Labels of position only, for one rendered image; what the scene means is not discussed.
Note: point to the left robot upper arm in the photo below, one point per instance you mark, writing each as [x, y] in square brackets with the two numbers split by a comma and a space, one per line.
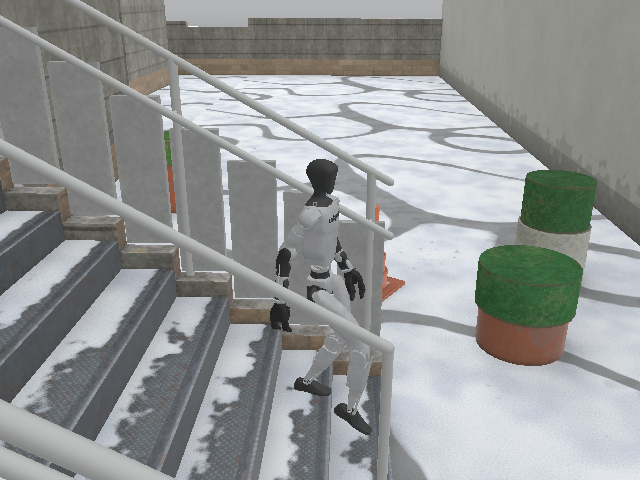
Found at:
[335, 198]

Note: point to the robot left forearm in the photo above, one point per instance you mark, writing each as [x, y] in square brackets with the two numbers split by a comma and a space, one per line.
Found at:
[341, 259]

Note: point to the robot left shin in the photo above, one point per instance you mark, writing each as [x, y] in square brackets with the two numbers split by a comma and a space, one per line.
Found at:
[321, 362]

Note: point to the left robot hand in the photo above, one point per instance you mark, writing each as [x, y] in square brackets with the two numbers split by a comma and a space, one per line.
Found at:
[352, 278]

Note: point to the right robot upper arm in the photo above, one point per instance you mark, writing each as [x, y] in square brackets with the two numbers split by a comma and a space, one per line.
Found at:
[308, 219]

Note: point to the robot right forearm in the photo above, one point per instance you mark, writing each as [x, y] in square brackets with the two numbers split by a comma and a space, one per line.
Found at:
[283, 259]

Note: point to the right robot hand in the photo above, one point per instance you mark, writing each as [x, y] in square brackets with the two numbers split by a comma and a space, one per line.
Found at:
[280, 313]

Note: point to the robot head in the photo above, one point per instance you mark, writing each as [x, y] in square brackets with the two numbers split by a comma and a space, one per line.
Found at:
[322, 175]

